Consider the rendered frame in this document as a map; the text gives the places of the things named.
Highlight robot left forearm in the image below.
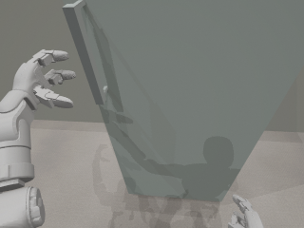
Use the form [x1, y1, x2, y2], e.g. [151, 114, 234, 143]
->
[0, 90, 38, 194]

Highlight handle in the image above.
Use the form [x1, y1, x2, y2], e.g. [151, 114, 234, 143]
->
[62, 0, 108, 105]

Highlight robot left upper arm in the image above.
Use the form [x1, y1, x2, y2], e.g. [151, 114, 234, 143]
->
[0, 186, 46, 228]

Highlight robot right hand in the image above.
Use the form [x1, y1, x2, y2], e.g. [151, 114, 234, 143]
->
[228, 194, 264, 228]

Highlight robot left hand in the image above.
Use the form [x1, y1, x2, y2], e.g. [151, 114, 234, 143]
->
[12, 49, 77, 108]

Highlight fridge door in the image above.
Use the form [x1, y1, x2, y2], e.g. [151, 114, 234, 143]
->
[63, 0, 304, 202]

